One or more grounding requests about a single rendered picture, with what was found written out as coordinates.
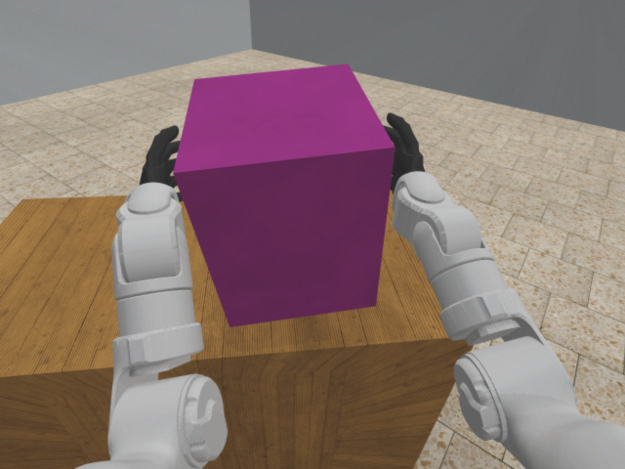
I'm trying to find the robot right hand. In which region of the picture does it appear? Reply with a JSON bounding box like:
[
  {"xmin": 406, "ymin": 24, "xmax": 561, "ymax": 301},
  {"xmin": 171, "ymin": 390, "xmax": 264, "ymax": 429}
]
[{"xmin": 383, "ymin": 112, "xmax": 425, "ymax": 195}]

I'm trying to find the robot right forearm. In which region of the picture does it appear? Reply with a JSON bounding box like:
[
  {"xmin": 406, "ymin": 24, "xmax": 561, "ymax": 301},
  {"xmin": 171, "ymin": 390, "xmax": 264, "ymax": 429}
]
[{"xmin": 392, "ymin": 171, "xmax": 577, "ymax": 406}]

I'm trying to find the robot left forearm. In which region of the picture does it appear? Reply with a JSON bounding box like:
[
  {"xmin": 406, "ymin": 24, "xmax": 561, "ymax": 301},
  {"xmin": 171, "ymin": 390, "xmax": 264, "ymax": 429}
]
[{"xmin": 108, "ymin": 183, "xmax": 204, "ymax": 455}]

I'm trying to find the pedestal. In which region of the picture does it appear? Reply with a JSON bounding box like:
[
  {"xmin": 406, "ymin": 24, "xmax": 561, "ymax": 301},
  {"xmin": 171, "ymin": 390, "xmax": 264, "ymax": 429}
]
[{"xmin": 0, "ymin": 190, "xmax": 474, "ymax": 469}]

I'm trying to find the robot left upper arm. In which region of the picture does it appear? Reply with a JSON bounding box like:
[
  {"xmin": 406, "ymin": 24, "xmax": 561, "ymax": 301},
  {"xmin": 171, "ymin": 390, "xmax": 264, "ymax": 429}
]
[{"xmin": 75, "ymin": 373, "xmax": 228, "ymax": 469}]

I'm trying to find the carton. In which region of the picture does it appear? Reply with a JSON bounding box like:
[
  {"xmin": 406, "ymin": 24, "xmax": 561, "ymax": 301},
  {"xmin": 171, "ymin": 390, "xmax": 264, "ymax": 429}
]
[{"xmin": 173, "ymin": 64, "xmax": 396, "ymax": 327}]

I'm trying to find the robot left hand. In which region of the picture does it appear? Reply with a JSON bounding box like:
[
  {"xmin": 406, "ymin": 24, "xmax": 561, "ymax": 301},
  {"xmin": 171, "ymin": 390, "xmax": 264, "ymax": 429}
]
[{"xmin": 140, "ymin": 125, "xmax": 183, "ymax": 202}]

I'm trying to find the robot right upper arm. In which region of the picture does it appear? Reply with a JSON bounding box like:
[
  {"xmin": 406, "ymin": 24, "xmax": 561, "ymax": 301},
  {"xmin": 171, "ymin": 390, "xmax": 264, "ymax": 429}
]
[{"xmin": 454, "ymin": 336, "xmax": 625, "ymax": 469}]

